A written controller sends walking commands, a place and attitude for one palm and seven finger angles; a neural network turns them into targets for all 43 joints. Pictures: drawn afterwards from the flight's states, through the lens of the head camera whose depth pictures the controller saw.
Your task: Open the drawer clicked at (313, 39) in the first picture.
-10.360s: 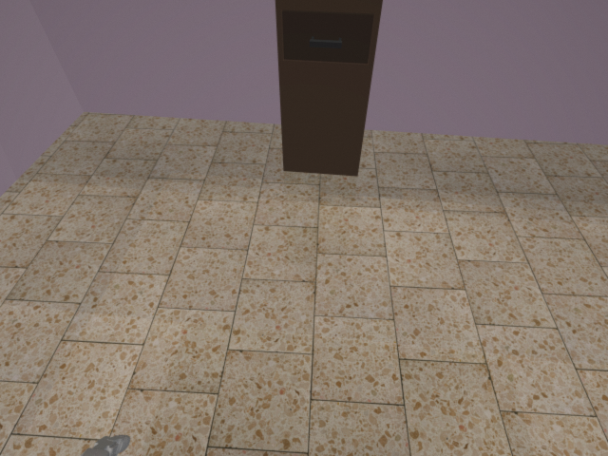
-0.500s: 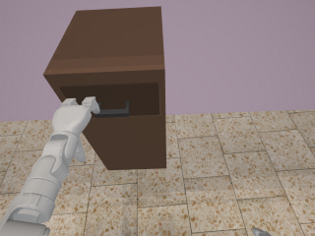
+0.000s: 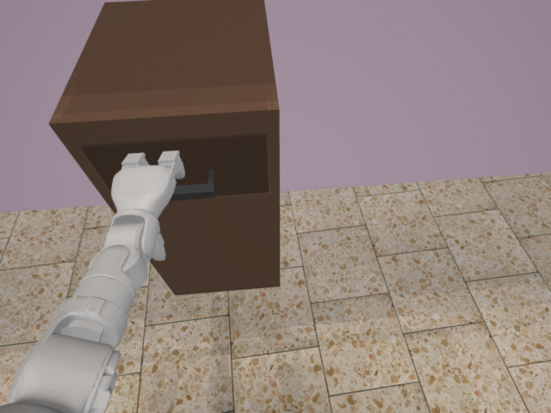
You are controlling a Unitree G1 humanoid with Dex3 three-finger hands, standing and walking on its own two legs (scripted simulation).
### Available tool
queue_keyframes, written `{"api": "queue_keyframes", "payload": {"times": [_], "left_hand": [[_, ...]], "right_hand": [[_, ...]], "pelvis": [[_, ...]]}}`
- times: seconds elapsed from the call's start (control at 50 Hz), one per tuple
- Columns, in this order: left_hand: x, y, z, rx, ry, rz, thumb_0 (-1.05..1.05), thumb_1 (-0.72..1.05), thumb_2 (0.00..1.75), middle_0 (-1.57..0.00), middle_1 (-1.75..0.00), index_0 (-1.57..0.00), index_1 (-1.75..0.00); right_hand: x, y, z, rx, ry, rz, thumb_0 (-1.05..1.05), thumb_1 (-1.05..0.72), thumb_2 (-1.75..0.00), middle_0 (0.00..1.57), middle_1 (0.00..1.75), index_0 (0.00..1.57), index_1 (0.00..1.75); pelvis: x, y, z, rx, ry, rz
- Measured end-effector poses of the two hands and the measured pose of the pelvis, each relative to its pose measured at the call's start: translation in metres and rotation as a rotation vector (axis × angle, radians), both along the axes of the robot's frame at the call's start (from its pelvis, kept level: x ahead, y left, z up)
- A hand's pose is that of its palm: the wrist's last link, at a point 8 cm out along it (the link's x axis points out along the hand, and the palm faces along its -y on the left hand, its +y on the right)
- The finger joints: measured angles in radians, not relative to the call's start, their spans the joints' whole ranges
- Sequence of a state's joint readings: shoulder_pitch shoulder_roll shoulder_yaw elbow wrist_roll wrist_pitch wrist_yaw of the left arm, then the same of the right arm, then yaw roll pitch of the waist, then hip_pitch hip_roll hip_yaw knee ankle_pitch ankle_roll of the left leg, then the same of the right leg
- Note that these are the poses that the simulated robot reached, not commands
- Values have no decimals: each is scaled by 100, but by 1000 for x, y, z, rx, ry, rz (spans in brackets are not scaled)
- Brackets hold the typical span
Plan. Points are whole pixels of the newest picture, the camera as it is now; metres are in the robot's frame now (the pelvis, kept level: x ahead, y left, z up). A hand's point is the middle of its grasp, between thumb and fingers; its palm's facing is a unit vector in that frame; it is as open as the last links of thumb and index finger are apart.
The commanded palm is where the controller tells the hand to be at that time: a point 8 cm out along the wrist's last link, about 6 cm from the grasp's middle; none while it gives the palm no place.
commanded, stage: move the hooked fingers above the handle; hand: left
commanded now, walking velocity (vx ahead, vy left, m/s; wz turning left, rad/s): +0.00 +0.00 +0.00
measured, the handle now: (184, 184) +0.54 +0.20 -0.06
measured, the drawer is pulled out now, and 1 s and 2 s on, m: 0.00 0.00 0.00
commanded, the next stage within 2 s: lower the fingers behind the handle in 1.12 s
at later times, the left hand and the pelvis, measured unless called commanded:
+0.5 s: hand (171, 190) +0.49 +0.20 -0.01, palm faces -0.04 -0.01 -1.00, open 13.8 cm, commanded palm +0.47 +0.20 +0.05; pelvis -0.02 -0.01 -0.02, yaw -1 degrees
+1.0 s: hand (169, 193) +0.48 +0.20 -0.01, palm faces -0.06 -0.04 -1.00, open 13.8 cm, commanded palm +0.46 +0.19 +0.05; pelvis +0.00 +0.00 -0.02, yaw -1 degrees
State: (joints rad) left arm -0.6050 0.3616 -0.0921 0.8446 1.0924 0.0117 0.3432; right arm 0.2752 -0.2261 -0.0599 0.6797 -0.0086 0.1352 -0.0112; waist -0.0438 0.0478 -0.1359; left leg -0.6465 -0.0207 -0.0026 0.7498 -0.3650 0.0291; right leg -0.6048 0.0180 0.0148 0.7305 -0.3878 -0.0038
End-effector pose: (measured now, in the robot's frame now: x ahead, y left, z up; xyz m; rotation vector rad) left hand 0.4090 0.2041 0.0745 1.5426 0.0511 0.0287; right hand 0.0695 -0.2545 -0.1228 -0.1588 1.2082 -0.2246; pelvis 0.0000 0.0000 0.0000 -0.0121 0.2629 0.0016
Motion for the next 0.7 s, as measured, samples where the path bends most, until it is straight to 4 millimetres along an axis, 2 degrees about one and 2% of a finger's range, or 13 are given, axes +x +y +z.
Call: {"api": "queue_keyframes", "payload": {"times": [0.1, 0.26, 0.48, 0.6, 0.7], "left_hand": [[9, 2, -4, 31, 5, 36, 0, -49, 30, -32, -120, -32, -120], [24, -2, -14, 21, 56, 46, 0, -49, 30, -32, -120, -32, -120], [57, -7, -29, 17, 27, 41, 0, -49, 30, -32, -120, -32, -120], [63, -5, -31, 8, 43, 66, 0, -49, 30, -32, -120, -32, -120], [62, -3, -28, 4, 67, 64, 0, -49, 30, -32, -120, -32, -120]], "right_hand": [[-18, -3, -4, -2, 28, -13, 0, -91, -90, 20, 30, 20, 30], [-59, -16, -5, -41, 105, -56, 0, -91, -90, 20, 30, 20, 30], [-110, -28, -7, -94, 212, -110, 0, -91, -90, 20, 30, 20, 30], [-121, -19, -9, -65, 259, -128, 0, -91, -90, 20, 30, 20, 30], [-116, -9, -9, -42, 254, -131, 0, -91, -90, 20, 30, 20, 30]], "pelvis": [[-6, -2, -3, -1, 18, 0], [-12, -6, -8, -6, 49, 0], [-18, -7, -22, -16, 127, -6], [-13, -4, -22, -18, 142, -18], [-7, -2, -18, -20, 130, -20]]}}
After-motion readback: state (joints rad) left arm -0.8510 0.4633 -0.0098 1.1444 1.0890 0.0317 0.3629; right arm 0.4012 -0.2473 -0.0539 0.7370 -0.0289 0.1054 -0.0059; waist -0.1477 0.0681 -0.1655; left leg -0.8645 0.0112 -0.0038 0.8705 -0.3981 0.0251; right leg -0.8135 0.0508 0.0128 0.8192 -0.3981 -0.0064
